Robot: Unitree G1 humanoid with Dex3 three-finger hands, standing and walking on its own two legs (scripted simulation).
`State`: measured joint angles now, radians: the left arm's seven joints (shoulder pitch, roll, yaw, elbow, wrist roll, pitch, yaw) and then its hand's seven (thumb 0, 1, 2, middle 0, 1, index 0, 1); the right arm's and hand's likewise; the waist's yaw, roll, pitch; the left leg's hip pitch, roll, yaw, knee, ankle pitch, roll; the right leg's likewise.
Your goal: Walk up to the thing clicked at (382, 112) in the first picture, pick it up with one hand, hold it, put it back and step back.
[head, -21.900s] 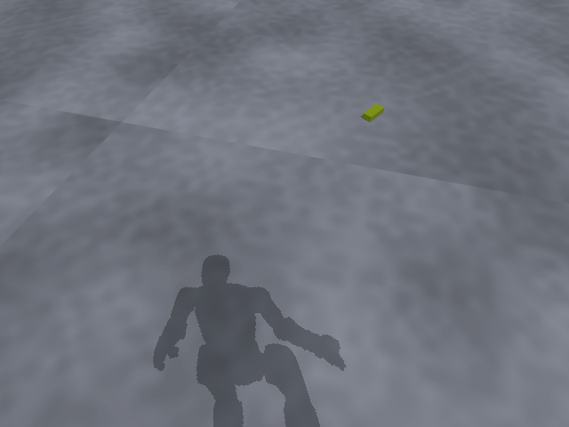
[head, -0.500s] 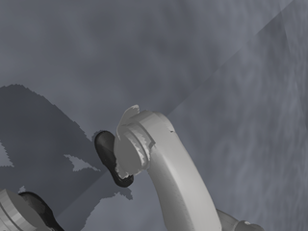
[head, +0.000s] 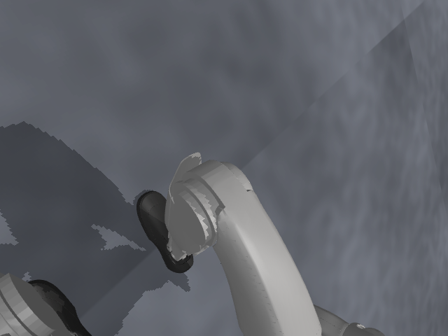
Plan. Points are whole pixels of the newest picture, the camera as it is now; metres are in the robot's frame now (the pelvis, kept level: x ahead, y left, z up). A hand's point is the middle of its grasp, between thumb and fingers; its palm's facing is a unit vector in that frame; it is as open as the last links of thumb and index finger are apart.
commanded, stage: rest palm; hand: left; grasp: from above
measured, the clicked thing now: out of the picture +0.48 +0.37 -0.31
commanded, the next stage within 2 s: close in 0.56 s
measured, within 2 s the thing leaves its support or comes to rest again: neither
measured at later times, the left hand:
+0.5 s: hand out of the picture +0.47 +0.34 -0.28, palm faces -0.03 -0.44 -0.90, open 11.1 cm
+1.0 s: hand out of the picture +0.47 +0.34 -0.28, palm faces -0.04 -0.44 -0.90, open 10.3 cm
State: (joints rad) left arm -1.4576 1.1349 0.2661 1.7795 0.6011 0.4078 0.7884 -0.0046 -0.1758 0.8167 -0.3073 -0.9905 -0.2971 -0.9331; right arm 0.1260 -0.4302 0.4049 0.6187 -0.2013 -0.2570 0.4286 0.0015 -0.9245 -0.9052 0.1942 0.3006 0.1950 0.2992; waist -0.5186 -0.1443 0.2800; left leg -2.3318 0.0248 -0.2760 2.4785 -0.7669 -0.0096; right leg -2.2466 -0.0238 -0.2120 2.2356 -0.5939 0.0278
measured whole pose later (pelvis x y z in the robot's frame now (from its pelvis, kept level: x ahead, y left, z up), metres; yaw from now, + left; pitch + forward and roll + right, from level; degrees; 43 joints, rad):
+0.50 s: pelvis +0.00 +0.00 +0.00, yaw +0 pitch +34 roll -17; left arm -1.45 1.13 0.27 1.77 0.59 0.41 0.79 0.00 -0.06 0.74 -0.39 -0.92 -0.38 -0.86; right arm 0.12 -0.43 0.40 0.62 -0.20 -0.26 0.43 0.00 -0.92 -0.90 0.19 0.30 0.19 0.30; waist -0.51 -0.14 0.28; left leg -2.33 0.03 -0.28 2.48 -0.77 -0.01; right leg -2.24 -0.02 -0.21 2.23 -0.60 0.03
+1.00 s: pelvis +0.00 +0.00 +0.00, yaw +0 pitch +34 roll -17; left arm -1.44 1.13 0.27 1.76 0.60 0.40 0.78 0.00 0.08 0.58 -0.48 -0.80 -0.48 -0.72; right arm 0.12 -0.43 0.40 0.62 -0.20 -0.26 0.43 0.00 -0.92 -0.90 0.19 0.30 0.20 0.30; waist -0.51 -0.14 0.28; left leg -2.33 0.03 -0.28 2.47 -0.77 -0.01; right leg -2.25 -0.02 -0.21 2.23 -0.60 0.03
